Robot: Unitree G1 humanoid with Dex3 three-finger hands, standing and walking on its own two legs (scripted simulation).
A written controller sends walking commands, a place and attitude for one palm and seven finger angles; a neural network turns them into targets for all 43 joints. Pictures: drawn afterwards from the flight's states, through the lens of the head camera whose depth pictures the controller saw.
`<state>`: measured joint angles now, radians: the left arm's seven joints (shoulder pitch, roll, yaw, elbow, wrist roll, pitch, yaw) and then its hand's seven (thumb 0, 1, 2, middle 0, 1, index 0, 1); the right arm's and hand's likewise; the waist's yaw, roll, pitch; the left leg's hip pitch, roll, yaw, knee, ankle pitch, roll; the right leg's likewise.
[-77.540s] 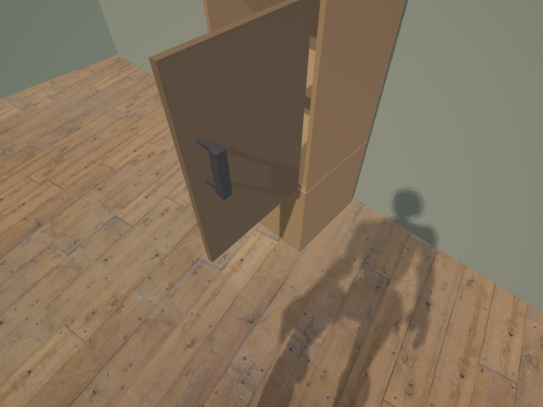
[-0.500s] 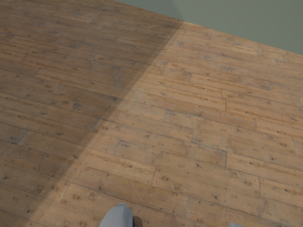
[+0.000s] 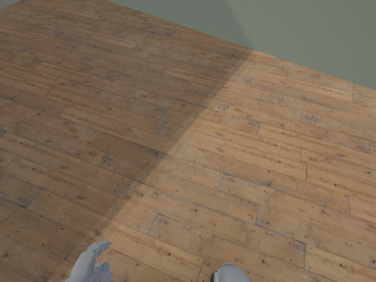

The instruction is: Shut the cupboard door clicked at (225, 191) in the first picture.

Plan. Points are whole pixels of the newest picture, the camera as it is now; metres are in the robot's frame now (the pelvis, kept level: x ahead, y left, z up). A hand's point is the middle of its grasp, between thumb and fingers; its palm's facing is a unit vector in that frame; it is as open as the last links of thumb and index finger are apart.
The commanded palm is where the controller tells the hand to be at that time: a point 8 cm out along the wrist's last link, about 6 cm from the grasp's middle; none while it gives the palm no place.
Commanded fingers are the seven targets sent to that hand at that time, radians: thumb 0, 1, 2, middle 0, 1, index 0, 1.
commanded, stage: turn to face it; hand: left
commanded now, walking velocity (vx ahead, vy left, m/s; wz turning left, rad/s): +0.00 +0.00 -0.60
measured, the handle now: out of the picture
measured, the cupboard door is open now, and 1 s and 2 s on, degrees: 3 3 3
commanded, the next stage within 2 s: none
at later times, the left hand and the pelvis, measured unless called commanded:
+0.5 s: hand (111, 275) +0.16 +0.19 -0.18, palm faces -0.04 -0.98 -0.18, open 7.3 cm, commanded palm none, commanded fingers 0.00 0.90 0.90 -0.20 -0.30 -0.20 -0.30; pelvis +0.13 +0.00 +0.00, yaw -9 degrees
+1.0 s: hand (155, 197) +0.36 +0.10 -0.15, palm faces -0.43 -0.86 -0.27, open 7.4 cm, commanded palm none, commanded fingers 0.00 0.90 0.90 -0.20 -0.30 -0.20 -0.30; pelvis +0.16 -0.04 -0.01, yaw -26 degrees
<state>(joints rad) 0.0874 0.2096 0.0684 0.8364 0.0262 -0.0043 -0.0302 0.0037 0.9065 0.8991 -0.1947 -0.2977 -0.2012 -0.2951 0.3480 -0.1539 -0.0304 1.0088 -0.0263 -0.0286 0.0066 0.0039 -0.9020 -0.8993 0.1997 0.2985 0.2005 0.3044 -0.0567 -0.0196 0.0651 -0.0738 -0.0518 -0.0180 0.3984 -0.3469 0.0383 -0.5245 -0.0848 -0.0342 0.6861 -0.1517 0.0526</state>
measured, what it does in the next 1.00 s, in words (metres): walks ahead, turning right: right foot, then left foot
